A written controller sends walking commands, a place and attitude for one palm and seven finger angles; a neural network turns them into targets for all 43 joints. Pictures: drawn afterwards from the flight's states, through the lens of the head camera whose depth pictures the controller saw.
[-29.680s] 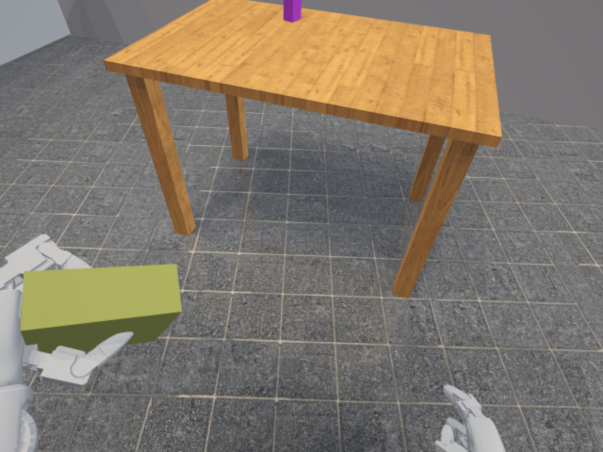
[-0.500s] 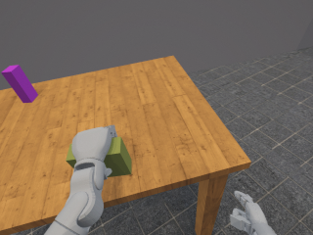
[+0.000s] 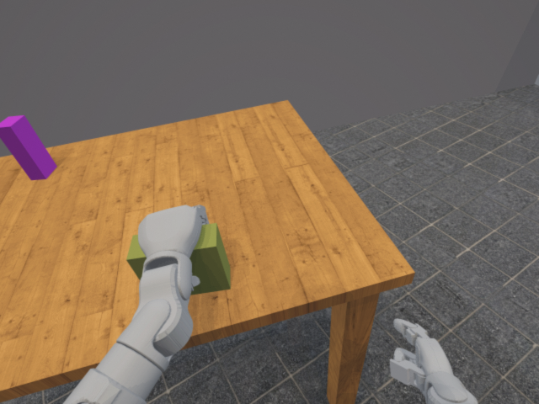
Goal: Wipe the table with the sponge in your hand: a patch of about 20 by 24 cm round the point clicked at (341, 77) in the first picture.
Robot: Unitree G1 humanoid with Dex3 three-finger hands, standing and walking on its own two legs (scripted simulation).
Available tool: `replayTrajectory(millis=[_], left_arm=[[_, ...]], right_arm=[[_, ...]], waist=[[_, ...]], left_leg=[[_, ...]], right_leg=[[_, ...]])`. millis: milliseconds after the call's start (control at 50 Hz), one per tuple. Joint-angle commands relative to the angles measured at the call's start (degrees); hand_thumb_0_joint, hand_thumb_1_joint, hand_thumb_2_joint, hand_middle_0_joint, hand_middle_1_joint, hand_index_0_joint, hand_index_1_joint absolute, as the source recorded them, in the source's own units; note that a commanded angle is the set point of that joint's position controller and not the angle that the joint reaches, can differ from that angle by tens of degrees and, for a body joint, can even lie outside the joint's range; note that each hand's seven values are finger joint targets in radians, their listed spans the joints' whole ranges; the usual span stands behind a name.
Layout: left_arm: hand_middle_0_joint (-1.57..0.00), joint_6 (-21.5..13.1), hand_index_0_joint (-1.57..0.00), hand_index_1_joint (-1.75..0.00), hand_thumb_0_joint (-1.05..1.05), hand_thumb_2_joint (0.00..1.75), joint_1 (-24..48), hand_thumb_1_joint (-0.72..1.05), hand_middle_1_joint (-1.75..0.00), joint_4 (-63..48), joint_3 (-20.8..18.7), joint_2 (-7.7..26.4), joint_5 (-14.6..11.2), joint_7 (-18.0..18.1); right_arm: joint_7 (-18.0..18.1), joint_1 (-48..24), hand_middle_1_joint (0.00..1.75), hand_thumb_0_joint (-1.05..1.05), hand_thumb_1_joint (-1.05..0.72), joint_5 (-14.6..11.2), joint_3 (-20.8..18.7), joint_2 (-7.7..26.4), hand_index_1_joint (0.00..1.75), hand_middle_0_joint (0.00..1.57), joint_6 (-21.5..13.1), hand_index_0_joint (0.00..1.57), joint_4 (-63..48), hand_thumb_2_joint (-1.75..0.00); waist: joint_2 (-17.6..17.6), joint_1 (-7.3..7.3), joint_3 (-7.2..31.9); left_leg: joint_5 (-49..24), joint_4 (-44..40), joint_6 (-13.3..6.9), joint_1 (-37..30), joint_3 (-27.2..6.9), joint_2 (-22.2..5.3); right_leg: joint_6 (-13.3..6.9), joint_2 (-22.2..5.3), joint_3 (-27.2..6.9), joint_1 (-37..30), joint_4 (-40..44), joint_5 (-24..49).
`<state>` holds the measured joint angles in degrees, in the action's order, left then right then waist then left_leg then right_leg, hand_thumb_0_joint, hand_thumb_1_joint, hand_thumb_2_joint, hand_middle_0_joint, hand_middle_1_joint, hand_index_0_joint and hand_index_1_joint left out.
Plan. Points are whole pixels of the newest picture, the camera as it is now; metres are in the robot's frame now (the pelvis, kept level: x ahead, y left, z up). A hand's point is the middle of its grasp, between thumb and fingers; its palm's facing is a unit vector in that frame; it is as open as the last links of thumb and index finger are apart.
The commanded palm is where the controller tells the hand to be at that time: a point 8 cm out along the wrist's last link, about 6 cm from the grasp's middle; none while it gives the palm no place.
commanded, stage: wipe forward along the third lane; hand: left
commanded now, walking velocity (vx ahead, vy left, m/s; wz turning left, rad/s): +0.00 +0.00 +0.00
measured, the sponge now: (187, 271) +0.30 +0.19 +0.05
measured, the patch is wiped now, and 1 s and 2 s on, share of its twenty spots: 0.80 0.85 1.00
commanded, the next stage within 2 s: wipe back along the third lane in 1.36 s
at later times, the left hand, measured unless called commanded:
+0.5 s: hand (193, 226) +0.36 +0.19 +0.10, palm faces -0.02 -0.02 -1.00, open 9.2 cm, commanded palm +0.34 +0.20 +0.12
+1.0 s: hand (190, 207) +0.41 +0.21 +0.10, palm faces -0.06 -0.02 -1.00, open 9.2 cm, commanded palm +0.39 +0.23 +0.12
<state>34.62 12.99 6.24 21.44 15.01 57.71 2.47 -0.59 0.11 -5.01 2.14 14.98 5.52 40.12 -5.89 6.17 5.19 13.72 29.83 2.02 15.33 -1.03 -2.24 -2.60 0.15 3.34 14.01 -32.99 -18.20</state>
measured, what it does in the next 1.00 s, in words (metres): stands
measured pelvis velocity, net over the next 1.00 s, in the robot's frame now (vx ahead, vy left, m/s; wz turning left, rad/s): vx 0.00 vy -0.02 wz -0.03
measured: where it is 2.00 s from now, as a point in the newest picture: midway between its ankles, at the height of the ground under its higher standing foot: outside the picture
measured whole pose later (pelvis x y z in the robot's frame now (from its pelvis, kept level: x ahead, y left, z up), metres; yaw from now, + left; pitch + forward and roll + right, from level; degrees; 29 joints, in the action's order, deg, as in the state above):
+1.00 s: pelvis +0.00 -0.02 +0.00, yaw -2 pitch +6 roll +1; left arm 18.8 37.3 45.1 8.2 21.9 56.1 3.7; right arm 3.8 10.5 -4.9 0.4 17.0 6.1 42.0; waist -4.5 0.4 7.4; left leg 13.6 30.6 -0.2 23.6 -1.8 -3.8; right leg -4.1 2.8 2.7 22.4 -32.4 -16.3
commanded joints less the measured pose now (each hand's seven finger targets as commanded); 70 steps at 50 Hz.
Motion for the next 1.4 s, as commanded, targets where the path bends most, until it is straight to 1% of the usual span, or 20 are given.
replayTrajectory(millis=[0, 20, 100, 160, 200, 260, 300, 360, 500, 620, 700, 760, 800, 960, 1000, 1060, 1100, 1160, 1200, 1380], left_arm=[[-1.20, -0.72, -1.20, -1.60, 0.00, 1.30, 14.67, 0.10, -1.60, 2.56, -6.29, 7.43, 0.74, 0.98], [-1.20, -0.88, -1.20, -1.60, 0.00, 1.30, 15.11, 0.10, -1.60, 2.29, -2.83, 3.36, 0.46, 0.71], [-1.20, -1.64, -1.20, -1.60, 0.00, 1.30, 17.56, 0.10, -1.60, 8.23, -5.99, 6.37, 0.72, 0.65], [-1.20, -2.41, -1.20, -1.60, 0.00, 1.30, 22.39, 0.10, -1.60, 11.76, -2.16, 2.67, 0.75, 0.40], [-1.20, -2.94, -1.20, -1.60, 0.00, 1.30, 23.01, 0.10, -1.60, 14.60, -5.85, 6.52, 0.92, 0.69], [-1.20, -3.78, -1.20, -1.60, 0.00, 1.30, 25.67, 0.10, -1.60, 18.35, -4.06, 4.33, 0.40, 0.79], [-1.20, -4.27, -1.20, -1.60, 0.00, 1.30, 25.27, 0.10, -1.60, 20.09, -9.09, 9.69, 0.42, 1.14], [-1.20, -5.21, -1.20, -1.60, 0.00, 1.30, 29.80, 0.10, -1.60, 22.61, -5.13, 6.08, 0.42, 1.21], [-1.20, -8.32, -1.20, -1.60, 0.00, 1.30, 32.11, 0.10, -1.60, 28.60, -12.16, 14.13, -0.24, 1.93], [-1.20, -10.56, -1.20, -1.60, 0.00, 1.30, 35.43, 0.10, -1.60, 32.77, -11.05, 14.06, 0.14, 2.20], [-1.20, -11.98, -1.20, -1.60, 0.00, 1.30, 35.47, 0.10, -1.60, 35.23, -15.93, 19.68, -0.19, 2.55], [-1.20, -13.07, -1.20, -1.60, 0.00, 1.30, 36.81, 0.10, -1.60, 36.29, -12.77, 16.28, -0.04, 2.83], [-1.20, -13.49, -1.20, -1.60, 0.00, 1.30, 34.82, 0.10, -1.60, 36.41, -16.70, 20.37, 0.14, 2.90], [-1.20, -14.63, -1.20, -1.60, 0.00, 1.30, 37.27, 0.10, -1.60, 39.31, -15.46, 19.90, 0.97, 3.53], [-1.20, -15.01, -1.20, -1.60, 0.00, 1.30, 36.53, 0.10, -1.60, 38.79, -17.69, 22.05, 1.16, 3.64], [-1.20, -14.98, -1.20, -1.60, 0.00, 1.30, 40.14, 0.10, -1.60, 40.45, -14.51, 19.29, 0.98, 3.94], [-1.20, -15.07, -1.20, -1.60, 0.00, 1.30, 41.40, 0.10, -1.60, 41.67, -18.43, 24.38, 1.03, 4.05], [-1.20, -15.32, -1.20, -1.60, 0.00, 1.30, 43.55, 0.10, -1.60, 43.14, -14.58, 19.77, 1.33, 4.42], [-1.20, -15.42, -1.20, -1.60, 0.00, 1.30, 43.88, 0.10, -1.60, 43.55, -17.16, 22.74, 1.71, 4.39], [-1.20, -15.73, -1.20, -1.60, 0.00, 1.30, 47.71, 0.10, -1.60, 47.10, -15.40, 20.63, 1.57, 5.33]], right_arm=[[1.20, -11.95, 0.30, 0.00, -0.90, -0.08, -1.97, 5.33, 0.30, 0.20, -2.95, 0.20, -9.20, -0.90], [1.37, -11.83, 0.30, 0.00, -0.90, -0.14, -1.75, 4.93, 0.30, 0.20, -3.14, 0.20, -10.14, -0.90], [2.14, -10.70, 0.30, 0.00, -0.90, -0.17, -1.76, 5.63, 0.30, 0.20, -2.82, 0.20, -9.06, -0.90], [2.80, -9.46, 0.30, 0.00, -0.90, -0.46, -1.76, 5.53, 0.30, 0.20, -2.95, 0.20, -8.85, -0.90], [3.31, -8.56, 0.30, 0.00, -0.90, -0.25, -1.85, 5.95, 0.30, 0.20, -2.94, 0.20, -8.58, -0.90], [3.89, -6.93, 0.30, 0.00, -0.90, -0.34, -1.86, 6.05, 0.30, 0.20, -3.00, 0.20, -8.19, -0.90], [4.29, -6.41, 0.30, 0.00, -0.90, -0.01, -1.92, 6.39, 0.30, 0.20, -2.81, 0.20, -8.23, -0.90], [4.60, -5.14, 0.30, 0.00, -0.90, -0.36, -1.93, 6.29, 0.30, 0.20, -2.87, 0.20, -7.99, -0.90], [5.36, -1.90, 0.30, 0.00, -0.90, 0.02, -2.49, 6.94, 0.30, 0.20, -2.99, 0.20, -7.18, -0.90], [5.41, 0.72, 0.30, 0.00, -0.90, -0.01, -2.87, 7.29, 0.30, 0.20, -3.00, 0.20, -6.54, -0.90], [5.56, 1.96, 0.30, 0.00, -0.90, 0.20, -3.18, 7.72, 0.30, 0.20, -2.79, 0.20, -6.05, -0.90], [5.17, 2.95, 0.30, 0.00, -0.90, -0.01, -3.34, 7.66, 0.30, 0.20, -2.70, 0.20, -6.02, -0.90], [5.14, 3.43, 0.30, 0.00, -0.90, 0.24, -3.57, 8.07, 0.30, 0.20, -2.49, 0.20, -6.14, -0.90], [4.65, 4.59, 0.30, 0.00, -0.90, 0.05, -3.86, 8.28, 0.30, 0.20, -1.94, 0.20, -5.79, -0.90], [4.74, 4.63, 0.30, 0.00, -0.90, 0.26, -3.92, 8.28, 0.30, 0.20, -1.85, 0.20, -6.07, -0.90], [4.60, 5.24, 0.30, 0.00, -0.90, -0.02, -3.90, 8.22, 0.30, 0.20, -1.79, 0.20, -5.71, -0.90], [4.91, 5.23, 0.30, 0.00, -0.90, 0.08, -3.75, 8.72, 0.30, 0.20, -1.73, 0.20, -5.34, -0.90], [4.64, 6.45, 0.30, 0.00, -0.90, 0.05, -3.93, 8.39, 0.30, 0.20, -1.84, 0.20, -4.99, -0.90], [4.74, 6.55, 0.30, 0.00, -0.90, 0.31, -3.88, 8.60, 0.30, 0.20, -1.70, 0.20, -4.98, -0.90], [4.49, 8.69, 0.30, 0.00, -0.90, 0.53, -4.22, 8.76, 0.30, 0.20, -1.32, 0.20, -3.98, -0.90]], waist=[[11.74, -1.56, 3.80], [12.48, -1.88, 5.20], [11.85, -2.14, 2.88], [11.00, -3.35, 2.19], [11.86, -2.92, 2.35], [12.09, -3.64, 3.49], [12.60, -2.72, 4.23], [11.52, -4.16, 3.83], [14.58, -3.84, 5.37], [11.15, -4.84, 6.27], [13.49, -4.43, 7.35], [12.12, -5.78, 7.14], [12.81, -4.45, 9.86], [11.90, -6.18, 7.01], [10.39, -4.94, 9.45], [11.81, -6.97, 7.89], [11.74, -6.15, 8.90], [11.56, -7.71, 9.30], [10.21, -6.72, 11.55], [12.47, -8.89, 11.20]], left_leg=[[-2.04, -2.52, -3.99, -1.79, 2.06, 3.55], [-2.63, -2.09, -4.24, -1.61, 2.74, 3.88], [-0.83, -2.48, -3.85, -0.42, 1.93, 3.53], [0.95, -2.27, -3.86, 0.28, 2.51, 3.70], [1.73, -2.33, -3.85, 1.00, 2.09, 3.72], [1.38, -1.54, -3.82, 1.82, 2.60, 3.89], [1.25, -2.00, -3.72, 2.48, 1.88, 3.70], [2.09, -1.56, -3.77, 3.08, 2.54, 3.84], [1.45, -1.38, -3.91, 5.36, 1.77, 3.55], [0.95, -1.01, -4.08, 5.90, 2.06, 3.64], [0.21, -0.61, -4.03, 7.70, 1.78, 3.37], [-0.28, -0.31, -4.22, 7.74, 2.42, 3.42], [-1.96, -0.51, -4.18, 7.85, 1.76, 3.14], [-1.46, -0.48, -4.49, 8.61, 2.73, 3.20], [-2.47, -0.67, -4.35, 8.16, 2.29, 3.17], [-1.16, -0.46, -4.58, 8.35, 2.98, 3.09], [-1.41, -0.88, -4.45, 8.70, 2.26, 2.93], [-1.97, -0.47, -4.64, 7.94, 2.76, 2.94], [-3.31, -0.69, -4.49, 7.84, 2.32, 2.89], [-3.37, -0.17, -4.63, 8.59, 2.93, 2.81]], right_leg=[[-0.43, 0.71, -4.30, 2.51, 9.10, 4.33], [0.00, 0.34, -3.30, 1.83, 8.64, 5.37], [-0.37, 0.61, -4.09, 4.18, 9.25, 3.35], [-0.02, 0.25, -3.15, 6.20, 9.22, 0.73], [-0.19, 0.44, -4.24, 6.37, 9.88, -0.82], [0.20, 0.07, -3.80, 6.37, 9.32, 0.52], [0.03, 0.23, -4.78, 5.40, 9.95, 0.19], [0.43, -0.13, -4.09, 6.94, 9.60, -0.96], [0.77, -0.24, -5.96, 5.11, 10.89, -0.63], [0.87, -0.31, -5.64, 5.27, 10.12, 1.36], [1.08, -0.57, -7.56, 3.39, 10.68, 3.60], [1.38, -0.79, -6.66, 4.01, 9.97, 6.39], [1.01, -0.51, -7.35, 1.67, 9.44, 9.63], [1.53, -0.51, -6.45, 3.83, 9.70, 9.63], [0.99, -0.27, -6.71, 2.86, 9.35, 10.71], [1.70, -0.50, -6.16, 4.31, 9.95, 9.40], [1.34, -0.23, -6.58, 3.95, 9.93, 8.89], [1.57, -0.27, -5.28, 4.89, 9.27, 10.56], [1.11, 0.00, -5.50, 3.94, 8.89, 11.99], [1.72, -0.11, -4.41, 4.60, 8.61, 13.95]])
